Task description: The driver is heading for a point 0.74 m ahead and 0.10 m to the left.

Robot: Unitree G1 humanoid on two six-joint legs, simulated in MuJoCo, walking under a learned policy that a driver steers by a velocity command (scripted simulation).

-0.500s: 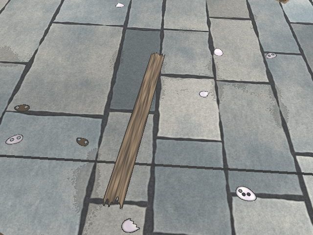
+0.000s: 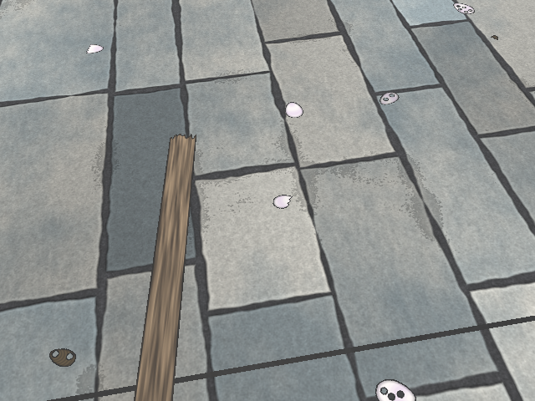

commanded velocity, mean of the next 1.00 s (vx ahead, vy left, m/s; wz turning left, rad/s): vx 0.50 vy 0.00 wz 0.00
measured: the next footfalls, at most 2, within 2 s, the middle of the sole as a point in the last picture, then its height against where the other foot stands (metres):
left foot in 0.26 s outside the picture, level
right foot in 0.80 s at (323, 350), level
